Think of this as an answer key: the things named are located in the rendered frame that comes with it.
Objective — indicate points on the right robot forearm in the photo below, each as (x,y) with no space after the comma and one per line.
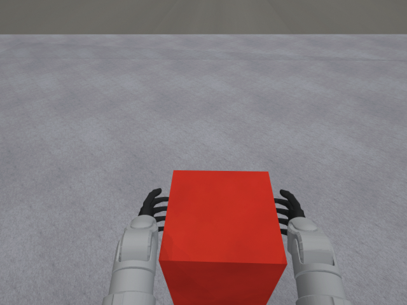
(316,269)

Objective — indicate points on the left robot forearm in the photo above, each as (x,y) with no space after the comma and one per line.
(134,265)

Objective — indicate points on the carton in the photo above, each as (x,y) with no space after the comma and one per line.
(221,242)

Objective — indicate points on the robot right hand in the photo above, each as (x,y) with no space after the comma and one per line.
(294,209)

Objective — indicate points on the robot left hand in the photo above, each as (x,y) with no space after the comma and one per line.
(150,202)

